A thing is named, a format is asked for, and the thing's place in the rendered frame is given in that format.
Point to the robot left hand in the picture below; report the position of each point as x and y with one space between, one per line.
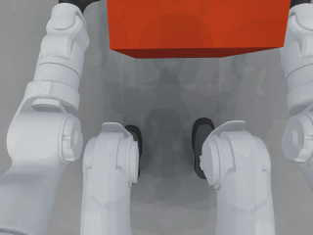
81 4

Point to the left robot thigh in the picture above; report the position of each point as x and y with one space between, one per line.
105 205

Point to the carton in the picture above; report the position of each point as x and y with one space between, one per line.
169 29

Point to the right robot upper arm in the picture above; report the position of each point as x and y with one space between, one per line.
297 143

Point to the left robot upper arm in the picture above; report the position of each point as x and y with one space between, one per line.
41 145

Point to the robot right foot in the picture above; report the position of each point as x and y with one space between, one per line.
200 131

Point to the left robot forearm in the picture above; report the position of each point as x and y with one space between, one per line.
55 85

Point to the right robot forearm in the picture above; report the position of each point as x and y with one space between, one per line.
297 59

